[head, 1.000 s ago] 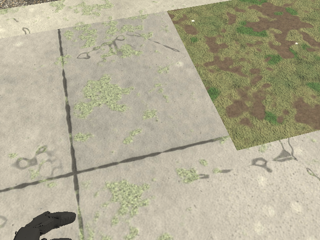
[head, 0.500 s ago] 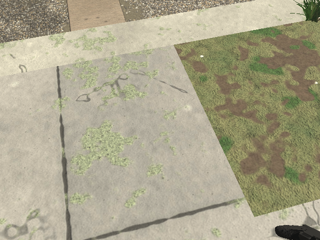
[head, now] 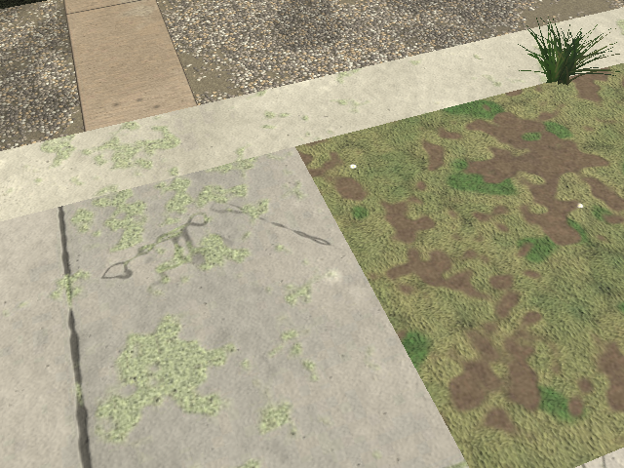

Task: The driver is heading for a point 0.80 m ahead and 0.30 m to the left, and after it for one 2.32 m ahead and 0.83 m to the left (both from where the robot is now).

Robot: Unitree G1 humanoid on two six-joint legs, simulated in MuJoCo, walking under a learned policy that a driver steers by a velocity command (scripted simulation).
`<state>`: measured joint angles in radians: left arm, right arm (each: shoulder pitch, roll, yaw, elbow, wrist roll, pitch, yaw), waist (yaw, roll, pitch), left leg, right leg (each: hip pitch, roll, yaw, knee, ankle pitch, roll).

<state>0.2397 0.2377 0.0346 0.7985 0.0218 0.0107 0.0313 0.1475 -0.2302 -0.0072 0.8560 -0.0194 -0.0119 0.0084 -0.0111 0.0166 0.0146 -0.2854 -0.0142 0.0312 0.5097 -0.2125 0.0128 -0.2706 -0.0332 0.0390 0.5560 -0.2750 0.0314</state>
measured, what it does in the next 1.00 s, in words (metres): steps on the spot, turning left: right foot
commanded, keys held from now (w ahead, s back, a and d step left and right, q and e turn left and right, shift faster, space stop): q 0.60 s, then w+q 0.14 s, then q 0.20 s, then no key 0.06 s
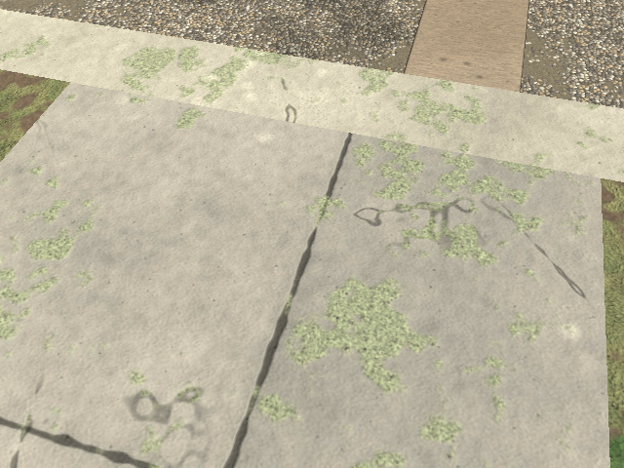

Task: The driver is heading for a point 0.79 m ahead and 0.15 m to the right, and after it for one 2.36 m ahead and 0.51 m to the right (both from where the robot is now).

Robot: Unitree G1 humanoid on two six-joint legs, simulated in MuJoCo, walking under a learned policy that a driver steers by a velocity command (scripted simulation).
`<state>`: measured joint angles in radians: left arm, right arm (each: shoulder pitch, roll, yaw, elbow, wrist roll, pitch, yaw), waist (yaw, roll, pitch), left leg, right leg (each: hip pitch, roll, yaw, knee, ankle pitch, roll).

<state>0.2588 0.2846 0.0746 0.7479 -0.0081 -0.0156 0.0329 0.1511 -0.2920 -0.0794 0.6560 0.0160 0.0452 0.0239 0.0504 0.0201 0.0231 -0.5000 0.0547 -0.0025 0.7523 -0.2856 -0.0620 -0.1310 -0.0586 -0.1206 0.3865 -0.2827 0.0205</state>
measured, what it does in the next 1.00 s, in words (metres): walks ahead: left foot, then right foot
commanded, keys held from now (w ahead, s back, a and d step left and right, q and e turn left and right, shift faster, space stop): no key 0.76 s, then w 0.24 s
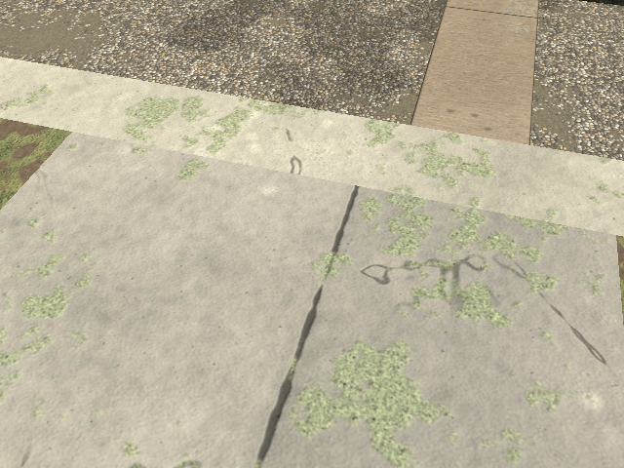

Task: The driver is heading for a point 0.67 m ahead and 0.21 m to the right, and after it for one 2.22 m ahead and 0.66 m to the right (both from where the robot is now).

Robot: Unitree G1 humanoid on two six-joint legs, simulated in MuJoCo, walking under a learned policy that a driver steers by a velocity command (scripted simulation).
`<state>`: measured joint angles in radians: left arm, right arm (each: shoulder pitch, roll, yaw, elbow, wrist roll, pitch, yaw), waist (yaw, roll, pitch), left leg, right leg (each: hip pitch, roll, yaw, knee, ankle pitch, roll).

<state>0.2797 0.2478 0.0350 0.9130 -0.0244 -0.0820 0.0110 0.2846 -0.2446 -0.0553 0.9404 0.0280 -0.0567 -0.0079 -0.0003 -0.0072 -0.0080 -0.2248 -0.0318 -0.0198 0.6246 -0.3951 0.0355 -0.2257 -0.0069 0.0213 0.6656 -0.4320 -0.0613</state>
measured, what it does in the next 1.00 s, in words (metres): walks ahead, turning right: left foot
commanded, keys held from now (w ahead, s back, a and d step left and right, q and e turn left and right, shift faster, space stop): w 0.44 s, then w+e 0.56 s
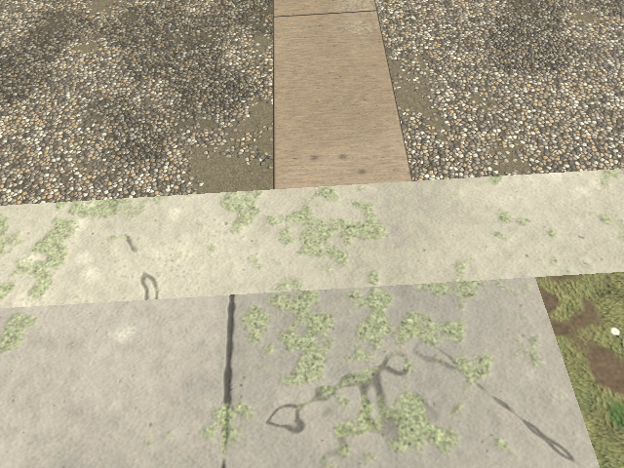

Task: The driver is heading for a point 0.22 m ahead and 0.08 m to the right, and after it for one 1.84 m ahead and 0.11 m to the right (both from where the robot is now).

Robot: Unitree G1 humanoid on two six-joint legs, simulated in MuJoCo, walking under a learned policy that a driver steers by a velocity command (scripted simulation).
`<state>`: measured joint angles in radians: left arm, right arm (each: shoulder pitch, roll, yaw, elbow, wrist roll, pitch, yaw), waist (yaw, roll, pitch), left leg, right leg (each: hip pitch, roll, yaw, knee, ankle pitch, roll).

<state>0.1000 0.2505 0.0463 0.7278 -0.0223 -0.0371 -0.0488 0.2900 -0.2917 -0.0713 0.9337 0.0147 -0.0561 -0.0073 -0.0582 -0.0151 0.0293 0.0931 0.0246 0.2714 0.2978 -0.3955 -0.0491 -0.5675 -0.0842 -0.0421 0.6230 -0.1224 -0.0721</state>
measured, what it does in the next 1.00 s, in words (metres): walks ahead, turning right: right foot, then left foot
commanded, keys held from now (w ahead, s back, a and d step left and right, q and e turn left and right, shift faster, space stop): e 0.30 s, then no key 0.70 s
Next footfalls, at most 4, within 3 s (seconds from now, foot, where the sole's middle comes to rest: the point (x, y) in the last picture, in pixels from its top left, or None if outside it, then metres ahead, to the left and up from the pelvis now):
0.02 right None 0.18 -0.11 -0.76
0.50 left None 0.36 0.06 -0.76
0.80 right None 0.22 -0.17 -0.76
1.82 right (450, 374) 0.65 -0.28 -0.76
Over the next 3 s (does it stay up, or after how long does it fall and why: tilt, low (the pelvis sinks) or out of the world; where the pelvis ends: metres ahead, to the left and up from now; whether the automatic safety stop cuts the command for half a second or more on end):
stays up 1.06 -0.28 0.01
